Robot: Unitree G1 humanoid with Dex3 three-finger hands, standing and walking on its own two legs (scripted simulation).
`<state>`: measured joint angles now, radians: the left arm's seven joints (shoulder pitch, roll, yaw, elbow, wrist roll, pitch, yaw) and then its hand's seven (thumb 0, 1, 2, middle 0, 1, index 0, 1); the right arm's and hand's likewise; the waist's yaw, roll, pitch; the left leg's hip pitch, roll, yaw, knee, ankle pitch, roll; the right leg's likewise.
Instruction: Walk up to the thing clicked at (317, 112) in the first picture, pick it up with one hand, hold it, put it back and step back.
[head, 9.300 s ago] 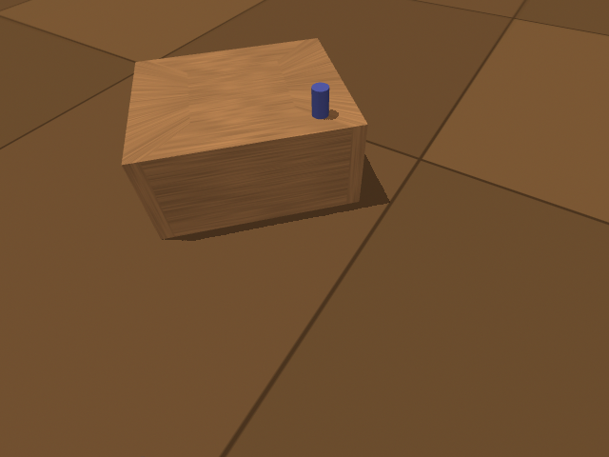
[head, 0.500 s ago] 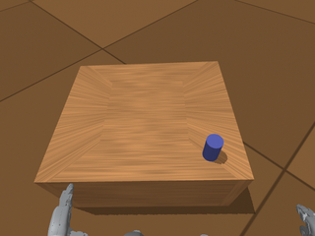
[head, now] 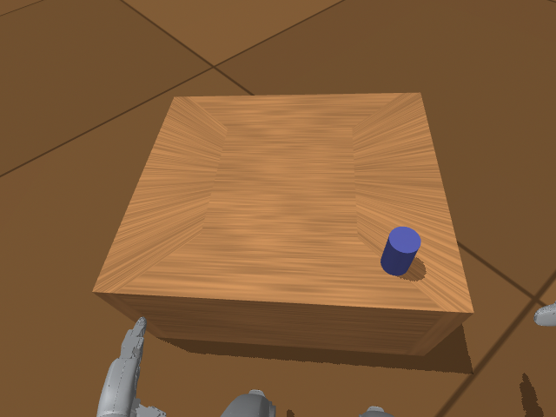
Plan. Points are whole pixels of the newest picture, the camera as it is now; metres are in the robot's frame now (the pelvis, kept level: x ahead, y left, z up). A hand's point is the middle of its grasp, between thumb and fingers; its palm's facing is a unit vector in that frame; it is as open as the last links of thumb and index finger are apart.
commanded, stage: go down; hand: right
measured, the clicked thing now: (399, 252) +0.50 -0.17 -0.25
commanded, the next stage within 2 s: approach in 0.98 s
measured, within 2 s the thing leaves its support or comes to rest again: neither
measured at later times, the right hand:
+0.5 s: hand out of the picture +0.38 -0.34 +0.02, palm faces +0.16 +0.98 -0.09, open 17.4 cm
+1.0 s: hand out of the picture +0.41 -0.36 +0.04, palm faces +0.15 +0.99 -0.06, open 17.5 cm
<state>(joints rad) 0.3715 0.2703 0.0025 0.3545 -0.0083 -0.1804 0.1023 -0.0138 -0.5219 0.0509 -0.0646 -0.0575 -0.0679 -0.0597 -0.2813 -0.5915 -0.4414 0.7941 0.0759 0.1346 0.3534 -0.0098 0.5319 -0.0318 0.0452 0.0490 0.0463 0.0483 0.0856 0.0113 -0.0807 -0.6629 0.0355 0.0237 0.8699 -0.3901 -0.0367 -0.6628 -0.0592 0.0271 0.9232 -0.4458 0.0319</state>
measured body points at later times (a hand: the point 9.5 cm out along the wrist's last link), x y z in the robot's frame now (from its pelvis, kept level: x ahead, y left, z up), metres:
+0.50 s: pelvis +0.01 -0.01 +0.00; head +0.09 -0.04 +0.44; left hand +0.15 +0.26 -0.04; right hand +0.37 -0.40 +0.03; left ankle +0.02 +0.15 -0.69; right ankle +0.01 -0.14 -0.69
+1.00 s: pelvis +0.00 -0.01 -0.01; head +0.10 -0.05 +0.43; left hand +0.15 +0.26 -0.04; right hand +0.40 -0.41 +0.05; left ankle +0.02 +0.15 -0.69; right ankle +0.01 -0.14 -0.69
